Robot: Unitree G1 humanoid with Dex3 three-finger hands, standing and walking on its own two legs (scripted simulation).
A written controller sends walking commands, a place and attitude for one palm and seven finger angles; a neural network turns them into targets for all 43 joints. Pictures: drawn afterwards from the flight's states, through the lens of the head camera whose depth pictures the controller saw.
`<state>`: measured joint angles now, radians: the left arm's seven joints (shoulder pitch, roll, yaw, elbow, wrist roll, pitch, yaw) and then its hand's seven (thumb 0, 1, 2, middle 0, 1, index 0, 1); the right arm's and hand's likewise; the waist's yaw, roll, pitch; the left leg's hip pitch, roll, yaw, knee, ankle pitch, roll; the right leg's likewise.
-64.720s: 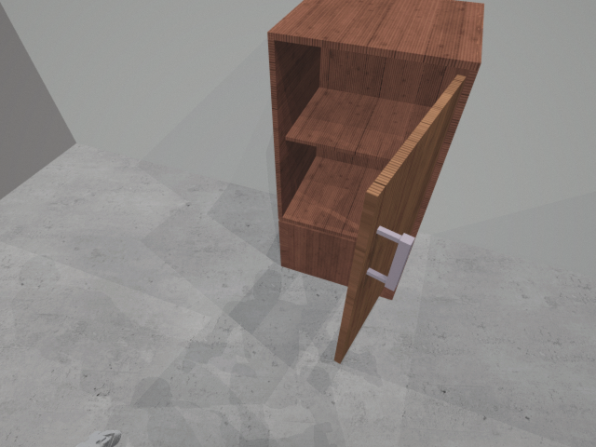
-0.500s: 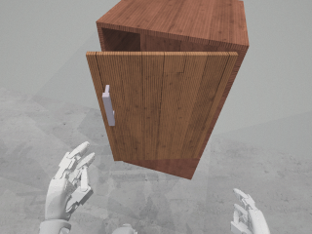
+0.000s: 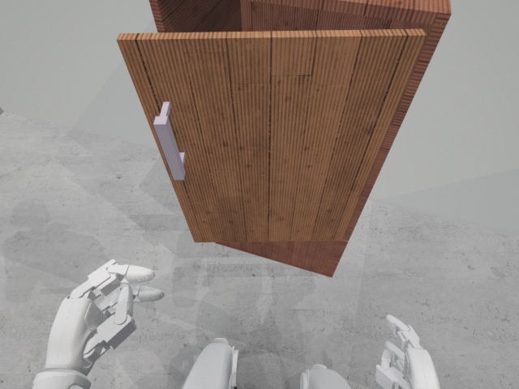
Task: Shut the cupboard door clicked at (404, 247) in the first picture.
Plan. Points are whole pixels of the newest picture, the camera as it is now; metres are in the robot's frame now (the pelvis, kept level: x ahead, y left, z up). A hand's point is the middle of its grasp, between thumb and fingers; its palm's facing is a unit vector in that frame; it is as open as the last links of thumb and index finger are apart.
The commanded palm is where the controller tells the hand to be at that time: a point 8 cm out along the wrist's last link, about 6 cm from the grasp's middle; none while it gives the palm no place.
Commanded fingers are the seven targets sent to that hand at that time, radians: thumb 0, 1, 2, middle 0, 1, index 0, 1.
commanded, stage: raise the hand and make a fist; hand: left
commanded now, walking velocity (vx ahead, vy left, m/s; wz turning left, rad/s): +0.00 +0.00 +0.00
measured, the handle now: (172, 142) +0.49 +0.20 +0.08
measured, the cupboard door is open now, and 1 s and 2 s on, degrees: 18 18 18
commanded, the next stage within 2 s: bring the fist close to the handle in 1.14 s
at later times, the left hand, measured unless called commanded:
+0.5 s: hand (105, 304) +0.21 +0.22 +0.07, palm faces +0.08 -1.00 -0.02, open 3.1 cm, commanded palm +0.19 +0.27 +0.08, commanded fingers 0.00 0.90 0.90 -1.30 -1.50 -1.30 -1.50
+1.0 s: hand (109, 289) +0.23 +0.22 +0.08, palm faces +0.07 -1.00 -0.02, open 3.1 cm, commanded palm +0.21 +0.27 +0.08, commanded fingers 0.00 0.90 0.90 -1.30 -1.50 -1.30 -1.50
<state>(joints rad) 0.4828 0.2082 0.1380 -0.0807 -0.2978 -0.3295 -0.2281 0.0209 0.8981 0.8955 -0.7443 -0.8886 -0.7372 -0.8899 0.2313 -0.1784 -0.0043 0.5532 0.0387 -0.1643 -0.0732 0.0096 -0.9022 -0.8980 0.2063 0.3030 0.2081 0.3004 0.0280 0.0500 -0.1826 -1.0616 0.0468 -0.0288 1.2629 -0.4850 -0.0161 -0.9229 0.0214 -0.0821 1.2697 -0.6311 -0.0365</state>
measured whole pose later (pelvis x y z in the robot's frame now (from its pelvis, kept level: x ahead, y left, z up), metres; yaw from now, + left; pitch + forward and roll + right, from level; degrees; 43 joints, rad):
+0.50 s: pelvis +0.00 +0.03 +0.02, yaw +0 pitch +15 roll -4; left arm 0.45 0.21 0.09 -0.09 -0.25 -0.41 -0.14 0.02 0.90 0.90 -1.20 -1.39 -1.19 -1.39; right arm 0.20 -0.20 0.02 0.48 0.02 -0.14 -0.05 0.01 -0.90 -0.90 0.20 0.30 0.21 0.30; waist 0.02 0.04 -0.16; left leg -1.00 0.03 -0.02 1.20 -0.46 0.03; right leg -0.83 0.01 -0.07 1.15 -0.58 0.00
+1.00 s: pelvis +0.00 +0.03 +0.03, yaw +0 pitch +14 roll -3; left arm 0.38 0.23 0.11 -0.02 -0.26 -0.39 -0.14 0.02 0.90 0.90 -1.30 -1.50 -1.30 -1.50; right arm 0.26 -0.24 0.02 0.51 0.02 -0.13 -0.05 0.01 -0.90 -0.90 0.20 0.30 0.21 0.30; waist 0.00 0.04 -0.15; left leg -0.95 0.03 -0.01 1.15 -0.45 0.03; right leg -0.80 0.01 -0.06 1.12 -0.56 0.00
